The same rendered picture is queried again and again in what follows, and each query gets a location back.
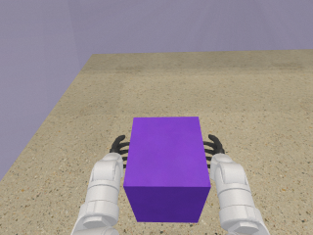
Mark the carton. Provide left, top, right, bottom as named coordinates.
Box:
left=123, top=117, right=211, bottom=223

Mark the left robot forearm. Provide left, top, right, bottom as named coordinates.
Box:
left=70, top=152, right=124, bottom=235

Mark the left robot hand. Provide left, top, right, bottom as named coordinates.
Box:
left=110, top=134, right=130, bottom=168

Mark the right robot forearm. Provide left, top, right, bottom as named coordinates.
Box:
left=209, top=153, right=271, bottom=235

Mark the right robot hand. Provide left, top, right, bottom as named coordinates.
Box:
left=202, top=134, right=225, bottom=168

